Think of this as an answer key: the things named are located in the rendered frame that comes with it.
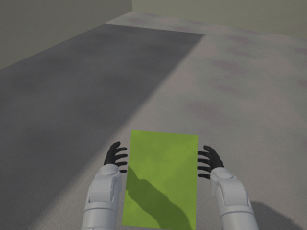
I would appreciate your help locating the right robot forearm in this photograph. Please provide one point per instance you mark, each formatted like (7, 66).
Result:
(234, 206)

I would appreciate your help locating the left robot hand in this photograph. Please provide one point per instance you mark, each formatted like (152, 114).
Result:
(111, 157)

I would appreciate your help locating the right robot hand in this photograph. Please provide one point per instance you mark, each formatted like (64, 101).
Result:
(213, 161)

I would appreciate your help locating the carton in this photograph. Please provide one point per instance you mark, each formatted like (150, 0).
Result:
(161, 186)

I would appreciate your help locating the left robot forearm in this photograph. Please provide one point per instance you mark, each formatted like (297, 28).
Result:
(101, 206)

